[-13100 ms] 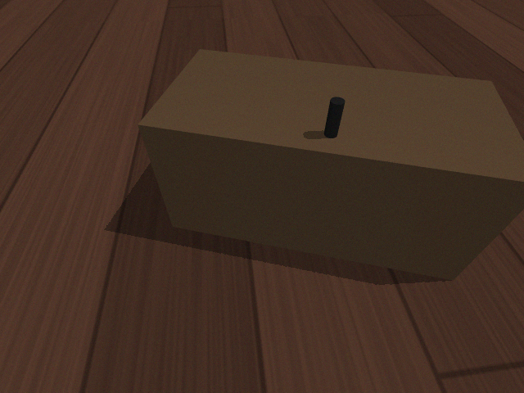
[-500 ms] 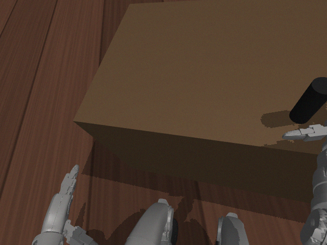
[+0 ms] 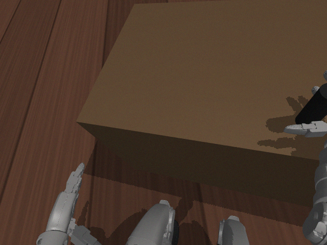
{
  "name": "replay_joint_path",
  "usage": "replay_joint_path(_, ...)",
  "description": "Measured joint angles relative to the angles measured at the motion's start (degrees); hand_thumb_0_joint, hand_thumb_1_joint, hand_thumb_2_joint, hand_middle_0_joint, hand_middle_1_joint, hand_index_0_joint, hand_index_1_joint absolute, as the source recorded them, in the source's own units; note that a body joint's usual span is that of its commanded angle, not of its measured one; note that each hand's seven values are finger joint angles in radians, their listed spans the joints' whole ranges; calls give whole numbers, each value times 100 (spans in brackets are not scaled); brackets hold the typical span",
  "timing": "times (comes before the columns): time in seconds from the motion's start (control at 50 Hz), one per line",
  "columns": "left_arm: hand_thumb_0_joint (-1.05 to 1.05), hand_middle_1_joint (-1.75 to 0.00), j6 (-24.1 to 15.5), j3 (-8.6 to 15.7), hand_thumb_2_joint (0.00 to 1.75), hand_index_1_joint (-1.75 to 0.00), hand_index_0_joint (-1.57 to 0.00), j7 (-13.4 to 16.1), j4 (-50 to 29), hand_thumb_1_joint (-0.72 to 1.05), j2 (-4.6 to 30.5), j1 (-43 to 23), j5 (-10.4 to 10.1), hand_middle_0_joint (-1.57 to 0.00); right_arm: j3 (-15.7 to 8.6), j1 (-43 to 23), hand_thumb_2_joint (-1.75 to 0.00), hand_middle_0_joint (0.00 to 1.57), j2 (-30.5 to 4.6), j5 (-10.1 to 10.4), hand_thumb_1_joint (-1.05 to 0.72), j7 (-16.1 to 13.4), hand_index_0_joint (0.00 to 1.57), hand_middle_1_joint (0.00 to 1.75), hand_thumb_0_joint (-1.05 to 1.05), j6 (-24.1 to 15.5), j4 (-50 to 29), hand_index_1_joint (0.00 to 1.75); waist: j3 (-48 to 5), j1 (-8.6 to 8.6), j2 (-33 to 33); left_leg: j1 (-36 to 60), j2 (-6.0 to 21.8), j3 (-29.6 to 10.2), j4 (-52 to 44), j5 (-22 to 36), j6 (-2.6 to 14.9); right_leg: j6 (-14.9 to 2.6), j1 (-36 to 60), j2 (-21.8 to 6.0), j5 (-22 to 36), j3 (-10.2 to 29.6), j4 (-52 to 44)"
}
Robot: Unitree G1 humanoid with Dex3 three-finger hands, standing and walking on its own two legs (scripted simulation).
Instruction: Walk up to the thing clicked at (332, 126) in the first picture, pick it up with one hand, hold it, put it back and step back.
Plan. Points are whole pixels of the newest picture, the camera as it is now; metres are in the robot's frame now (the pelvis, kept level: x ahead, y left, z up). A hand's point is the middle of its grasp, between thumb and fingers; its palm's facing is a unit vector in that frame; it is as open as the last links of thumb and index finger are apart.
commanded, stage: close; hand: right
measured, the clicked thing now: (317, 108) +0.47 -0.26 +0.00
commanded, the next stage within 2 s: settle in 0.44 s
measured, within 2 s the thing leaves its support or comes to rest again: leaves its support in 0.72 s
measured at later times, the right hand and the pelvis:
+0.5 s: hand (315, 108) +0.47 -0.25 +0.00, palm faces +0.25 +0.97 +0.01, open 6.6 cm; pelvis +0.00 +0.00 +0.00, yaw +0 degrees
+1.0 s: hand out of the picture +0.48 -0.26 +0.04, palm faces +0.28 +0.96 +0.00, open 5.8 cm; pelvis +0.01 -0.01 +0.02, yaw +0 degrees
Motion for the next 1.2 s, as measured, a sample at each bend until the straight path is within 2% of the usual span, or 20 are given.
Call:
replay_joint_path(0.16,-1,-5,179,92,6,-6,-6,-19,-59,-55,91,-103,19,-6,-1,-9,-25,75,10,-89,35,-120,76,48,-1,63,-8,48,-24,17,-98,47,-34,-84,-71,29,-34,-33,77,-32,-17,-86,-52)
replay_joint_path(0.24,-1,-5,149,122,6,-5,-6,-15,-55,-55,90,-60,-12,-6,-15,77,-33,85,73,-20,26,-74,85,57,-1,61,151,58,-58,-13,-142,197,-23,-90,-169,38,-43,-42,229,-18,2,-96,-161)
replay_joint_path(0.36,-1,-5,114,33,5,-5,-6,1,-137,-54,30,-191,-5,-6,-48,-119,-50,99,-40,-14,10,-106,99,74,0,-153,423,75,12,11,-54,123,-8,-67,-90,33,-32,-37,150,-2,16,-68,-99)
replay_joint_path(0.44,-1,-5,61,-20,5,-5,-6,-41,-379,-53,12,-145,20,-6,-159,-144,-65,105,-147,-123,-4,-65,108,86,0,-186,320,88,77,94,7,-20,-9,-47,-11,37,-21,-23,0,-4,21,-42,-14)
replay_joint_path(0.5,-1,-5,-5,12,4,-5,-7,-48,-387,-52,15,-12,21,-6,-122,-163,-77,102,-185,-66,-5,-6,104,92,-1,-209,278,93,85,118,9,-63,-7,-22,0,37,-18,-18,-64,0,20,-13,18)
replay_joint_path(0.58,-1,-5,71,28,4,-5,-7,-43,-208,-52,74,17,45,-6,-203,-164,-91,98,-222,-121,-6,-82,100,100,-1,-61,161,100,27,131,-14,-138,-30,-33,18,42,-25,-25,-140,-22,-1,-22,63)
replay_joint_path(0.64,-1,-6,113,49,5,-6,-7,-14,-61,-53,68,-28,41,-6,-107,-199,-100,96,-208,-47,-10,-137,98,104,-1,-13,233,105,20,108,-46,-146,-34,-41,11,47,-33,-34,-152,-25,-8,-29,71)
replay_joint_path(0.68,-1,-6,204,-7,5,-6,-7,-1,-82,-54,62,-97,43,-7,-141,-127,-104,96,-163,-163,-12,-155,98,107,-1,76,55,108,0,94,-43,-120,-51,-73,-16,60,-39,-38,-108,-42,-8,-63,42)
replay_joint_path(0.72,-1,-6,188,-67,6,-6,-7,11,-99,-55,45,-155,43,-7,-52,-116,-107,96,-178,-176,-13,-170,97,109,-1,89,113,110,-5,88,-46,-11,-57,-80,-70,64,-41,-38,5,-47,-6,-71,-13)
replay_joint_path(0.76,-1,-6,169,-103,6,-6,-7,18,-62,-55,8,-156,19,-7,47,-111,-108,96,-110,-138,-13,-170,97,111,0,160,178,110,-27,72,-79,113,-40,-49,-163,75,-41,-38,105,-27,19,-43,-97)
replay_joint_path(0.82,-1,-6,194,-150,7,-7,-7,-3,-74,-55,-2,-153,1,-7,-19,-42,-109,96,-41,-200,-12,-206,97,111,0,253,120,110,-69,44,-79,310,-50,-61,-306,105,-45,-42,308,-34,46,-60,-243)
replay_joint_path(0.88,-1,-6,120,-38,7,-7,-7,-7,131,-55,17,-125,-28,-8,82,-111,-109,96,-23,-93,-12,-297,98,111,0,258,227,110,-55,5,-105,478,-28,-27,-428,124,-50,-50,448,-8,77,-29,-352)
replay_joint_path(0.94,-1,-6,184,48,7,-7,-7,19,248,-55,80,-183,-39,-8,67,-137,-109,96,-58,-147,-12,-355,98,111,0,246,91,110,-5,-36,-76,547,-36,-68,-499,160,-59,-59,538,-14,103,-73,-433)
replay_joint_path(1.0,-1,-6,141,88,7,-7,-7,41,390,-55,75,-231,-46,-7,227,-281,-109,96,-109,-55,-12,-328,97,111,0,182,272,110,37,-73,-68,572,-17,-75,-547,184,-64,-63,564,7,139,-83,-494)
replay_joint_path(1.06,-1,-6,199,-14,7,-7,-7,37,327,-55,29,-282,-37,-7,162,-194,-109,96,-68,-158,-12,-246,97,111,0,302,87,110,38,-82,-65,616,-27,-115,-605,210,-71,-63,632,-3,160,-124,-566)
replay_joint_path(1.12,-1,-6,144,-70,7,-7,-7,11,393,-55,-49,-253,-57,-7,250,-188,-109,96,14,-55,-12,-197,98,111,0,372,205,110,38,-108,-102,742,-6,-100,-695,221,-73,-64,747,22,187,-112,-662)
replay_joint_path(1.2,-1,-6,173,-67,7,-7,-7,-11,425,-55,-34,-255,-77,-7,150,-75,-109,96,96,-79,-12,-235,97,111,0,408,122,110,22,-122,-124,894,-8,-129,-797,242,-80,-73,917,22,209,-145,-782)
